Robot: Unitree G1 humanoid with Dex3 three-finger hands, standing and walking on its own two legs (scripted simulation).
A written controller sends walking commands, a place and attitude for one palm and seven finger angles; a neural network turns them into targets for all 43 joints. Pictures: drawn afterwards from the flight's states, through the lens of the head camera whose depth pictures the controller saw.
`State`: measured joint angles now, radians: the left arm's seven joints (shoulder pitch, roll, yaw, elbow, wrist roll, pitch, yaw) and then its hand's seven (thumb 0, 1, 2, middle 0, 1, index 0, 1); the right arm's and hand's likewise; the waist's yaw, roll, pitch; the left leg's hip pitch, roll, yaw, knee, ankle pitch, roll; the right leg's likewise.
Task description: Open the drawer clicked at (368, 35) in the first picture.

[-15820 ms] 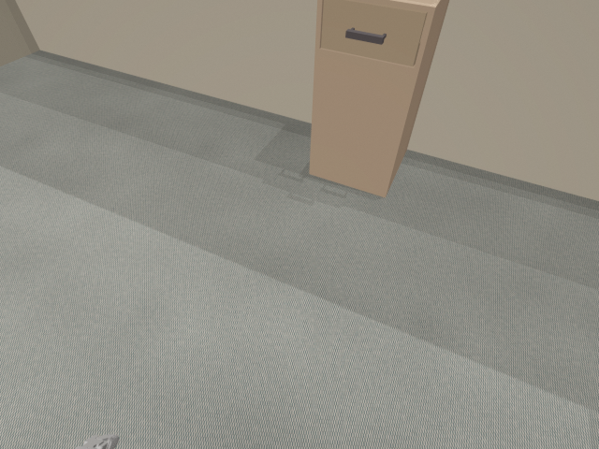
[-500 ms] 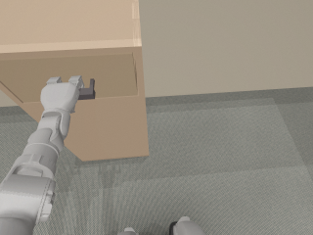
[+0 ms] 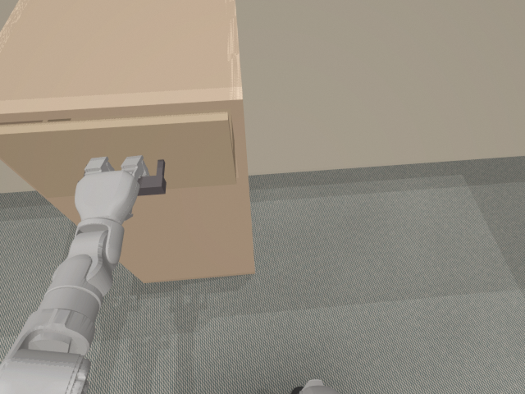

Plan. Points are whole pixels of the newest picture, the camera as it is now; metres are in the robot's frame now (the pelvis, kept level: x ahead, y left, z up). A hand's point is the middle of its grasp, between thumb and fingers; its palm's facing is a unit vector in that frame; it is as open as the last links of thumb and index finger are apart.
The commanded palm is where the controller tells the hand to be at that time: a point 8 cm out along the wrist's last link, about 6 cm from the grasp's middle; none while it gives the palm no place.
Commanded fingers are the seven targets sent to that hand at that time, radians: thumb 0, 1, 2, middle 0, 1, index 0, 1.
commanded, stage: pull the drawer open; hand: left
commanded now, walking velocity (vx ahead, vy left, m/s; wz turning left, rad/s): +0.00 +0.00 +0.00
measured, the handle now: (124, 177) +0.46 +0.24 +0.01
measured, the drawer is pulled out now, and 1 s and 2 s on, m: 0.02 0.09 0.17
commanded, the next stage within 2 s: none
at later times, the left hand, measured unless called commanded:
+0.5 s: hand (122, 211) +0.40 +0.24 -0.01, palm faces -0.05 -0.04 -1.00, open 5.5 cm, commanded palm +0.36 +0.23 +0.04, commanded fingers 0.00 0.90 0.90 -0.40 -1.35 -0.40 -1.35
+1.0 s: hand (117, 253) +0.33 +0.23 -0.01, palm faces -0.01 -0.03 -1.00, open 5.6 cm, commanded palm +0.31 +0.23 +0.04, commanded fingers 0.00 0.90 0.90 -0.40 -1.35 -0.40 -1.35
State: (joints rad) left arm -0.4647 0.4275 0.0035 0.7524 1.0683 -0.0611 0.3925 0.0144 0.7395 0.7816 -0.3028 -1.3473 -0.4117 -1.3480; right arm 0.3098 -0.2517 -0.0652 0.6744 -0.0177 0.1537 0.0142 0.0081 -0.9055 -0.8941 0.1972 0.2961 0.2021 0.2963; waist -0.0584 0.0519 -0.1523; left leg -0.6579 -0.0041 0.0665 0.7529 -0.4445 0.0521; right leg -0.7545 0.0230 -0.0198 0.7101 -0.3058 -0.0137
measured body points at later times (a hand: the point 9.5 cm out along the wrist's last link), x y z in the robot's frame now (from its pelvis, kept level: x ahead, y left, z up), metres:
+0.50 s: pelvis -0.01 -0.01 +0.00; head +0.08 -0.02 +0.43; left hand +0.40 +0.24 +0.04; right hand +0.05 -0.27 -0.14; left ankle -0.06 +0.08 -0.71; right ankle +0.01 -0.11 -0.71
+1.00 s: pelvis +0.00 -0.01 +0.00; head +0.07 -0.02 +0.45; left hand +0.33 +0.23 +0.04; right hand +0.16 -0.25 -0.12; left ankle -0.06 +0.08 -0.71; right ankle +0.01 -0.11 -0.71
